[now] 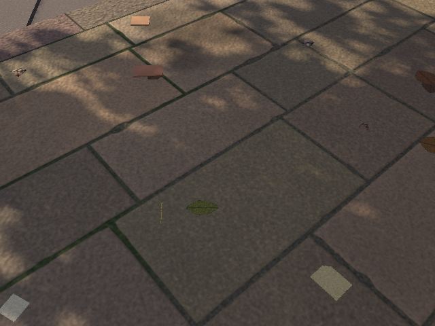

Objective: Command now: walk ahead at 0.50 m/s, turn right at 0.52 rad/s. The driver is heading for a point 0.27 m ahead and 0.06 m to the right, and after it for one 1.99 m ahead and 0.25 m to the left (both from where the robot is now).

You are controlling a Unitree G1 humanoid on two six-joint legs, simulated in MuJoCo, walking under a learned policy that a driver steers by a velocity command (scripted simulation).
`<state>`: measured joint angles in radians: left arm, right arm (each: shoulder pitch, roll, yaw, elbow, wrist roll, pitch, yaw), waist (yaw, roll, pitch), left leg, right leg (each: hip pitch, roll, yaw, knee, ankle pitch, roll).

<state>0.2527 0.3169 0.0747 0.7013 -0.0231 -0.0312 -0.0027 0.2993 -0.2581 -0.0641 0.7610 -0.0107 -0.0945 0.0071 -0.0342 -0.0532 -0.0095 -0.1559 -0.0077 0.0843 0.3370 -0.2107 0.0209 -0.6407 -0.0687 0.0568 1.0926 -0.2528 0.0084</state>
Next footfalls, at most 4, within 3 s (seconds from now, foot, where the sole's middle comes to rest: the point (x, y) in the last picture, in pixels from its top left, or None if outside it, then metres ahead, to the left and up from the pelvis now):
0.24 right None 0.28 -0.17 -0.78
0.68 left None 0.23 0.08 -0.78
1.16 right None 0.30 -0.15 -0.78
1.76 right None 0.26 -0.19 -0.78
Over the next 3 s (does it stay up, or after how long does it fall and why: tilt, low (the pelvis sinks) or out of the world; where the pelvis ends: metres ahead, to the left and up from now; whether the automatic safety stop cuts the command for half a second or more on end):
stays up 0.74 0.05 -0.02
